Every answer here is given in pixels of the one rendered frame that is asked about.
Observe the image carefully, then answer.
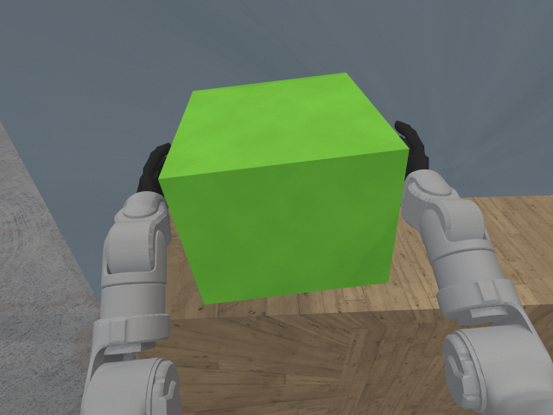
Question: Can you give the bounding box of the right robot upper arm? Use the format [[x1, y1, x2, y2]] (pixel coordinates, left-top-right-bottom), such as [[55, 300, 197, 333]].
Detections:
[[443, 324, 553, 415]]

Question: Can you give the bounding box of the pedestal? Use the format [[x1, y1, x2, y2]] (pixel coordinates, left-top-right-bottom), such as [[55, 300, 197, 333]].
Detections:
[[137, 195, 553, 415]]

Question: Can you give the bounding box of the right robot forearm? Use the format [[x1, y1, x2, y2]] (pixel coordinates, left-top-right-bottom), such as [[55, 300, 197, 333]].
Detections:
[[401, 169, 553, 371]]

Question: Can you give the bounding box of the left robot forearm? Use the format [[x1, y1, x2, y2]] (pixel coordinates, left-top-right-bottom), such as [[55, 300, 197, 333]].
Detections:
[[80, 191, 172, 415]]

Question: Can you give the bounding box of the left robot hand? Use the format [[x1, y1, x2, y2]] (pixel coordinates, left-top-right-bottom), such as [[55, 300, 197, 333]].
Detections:
[[137, 143, 171, 205]]

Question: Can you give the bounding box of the left robot upper arm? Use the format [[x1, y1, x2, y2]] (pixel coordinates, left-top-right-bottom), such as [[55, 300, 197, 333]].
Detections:
[[83, 357, 182, 415]]

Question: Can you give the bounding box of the carton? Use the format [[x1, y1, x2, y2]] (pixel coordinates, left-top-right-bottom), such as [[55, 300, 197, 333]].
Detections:
[[158, 73, 410, 304]]

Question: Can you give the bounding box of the right robot hand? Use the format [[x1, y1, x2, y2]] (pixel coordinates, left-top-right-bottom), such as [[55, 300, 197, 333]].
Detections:
[[395, 121, 429, 180]]

